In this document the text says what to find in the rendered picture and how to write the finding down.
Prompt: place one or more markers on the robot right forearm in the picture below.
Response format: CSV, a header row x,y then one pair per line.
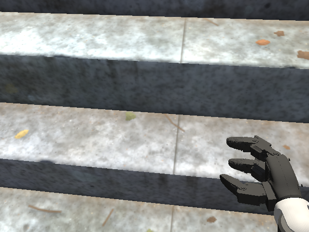
x,y
292,215

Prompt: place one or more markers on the right robot hand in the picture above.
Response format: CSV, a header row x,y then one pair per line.
x,y
269,167

